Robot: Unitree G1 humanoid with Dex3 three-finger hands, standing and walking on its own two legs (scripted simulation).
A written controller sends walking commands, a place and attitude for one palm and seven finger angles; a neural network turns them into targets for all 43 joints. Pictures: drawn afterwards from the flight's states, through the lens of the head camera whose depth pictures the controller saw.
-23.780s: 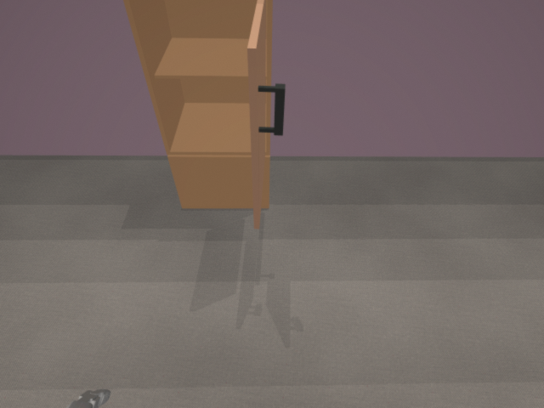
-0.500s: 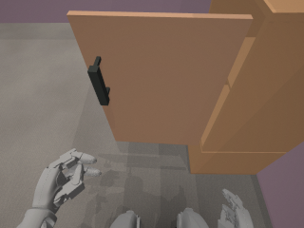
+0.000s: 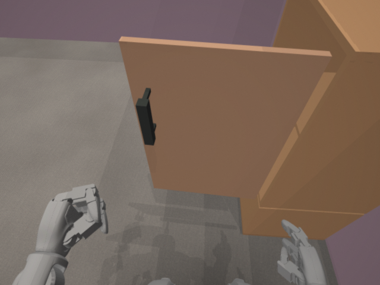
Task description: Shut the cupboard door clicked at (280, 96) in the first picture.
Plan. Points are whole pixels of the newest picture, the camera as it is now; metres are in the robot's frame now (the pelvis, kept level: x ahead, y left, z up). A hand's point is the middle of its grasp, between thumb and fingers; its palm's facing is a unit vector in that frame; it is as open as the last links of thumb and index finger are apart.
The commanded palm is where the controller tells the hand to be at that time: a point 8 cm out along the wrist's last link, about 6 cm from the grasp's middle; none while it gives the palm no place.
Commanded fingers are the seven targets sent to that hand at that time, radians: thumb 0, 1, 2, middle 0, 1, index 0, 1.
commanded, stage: raise the hand and make a fist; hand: left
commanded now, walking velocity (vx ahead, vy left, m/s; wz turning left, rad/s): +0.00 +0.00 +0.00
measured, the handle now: (148, 117) +0.46 +0.14 +0.08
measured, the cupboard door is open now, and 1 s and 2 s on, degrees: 87 87 87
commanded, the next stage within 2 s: bring the fist close to the handle in 0.58 s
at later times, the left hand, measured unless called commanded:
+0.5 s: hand (99, 212) +0.23 +0.18 +0.08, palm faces -0.03 -1.00 -0.04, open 3.1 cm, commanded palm +0.21 +0.24 +0.09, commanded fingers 0.00 0.90 0.90 -1.30 -1.50 -1.30 -1.50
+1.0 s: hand (123, 191) +0.27 +0.15 +0.08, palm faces -0.09 -1.00 -0.03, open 3.1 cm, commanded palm +0.25 +0.21 +0.09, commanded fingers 0.00 0.90 0.90 -1.30 -1.50 -1.30 -1.50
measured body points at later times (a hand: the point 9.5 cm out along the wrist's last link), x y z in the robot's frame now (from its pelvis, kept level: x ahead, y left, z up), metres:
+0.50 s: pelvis +0.00 +0.00 +0.01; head +0.04 +0.00 +0.46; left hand +0.22 +0.24 +0.09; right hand +0.16 -0.24 -0.06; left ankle -0.01 +0.08 -0.68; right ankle +0.03 -0.12 -0.68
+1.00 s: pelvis -0.01 -0.01 +0.01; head +0.04 -0.02 +0.46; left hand +0.27 +0.21 +0.08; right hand +0.16 -0.25 -0.07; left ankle -0.01 +0.08 -0.68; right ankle +0.03 -0.12 -0.68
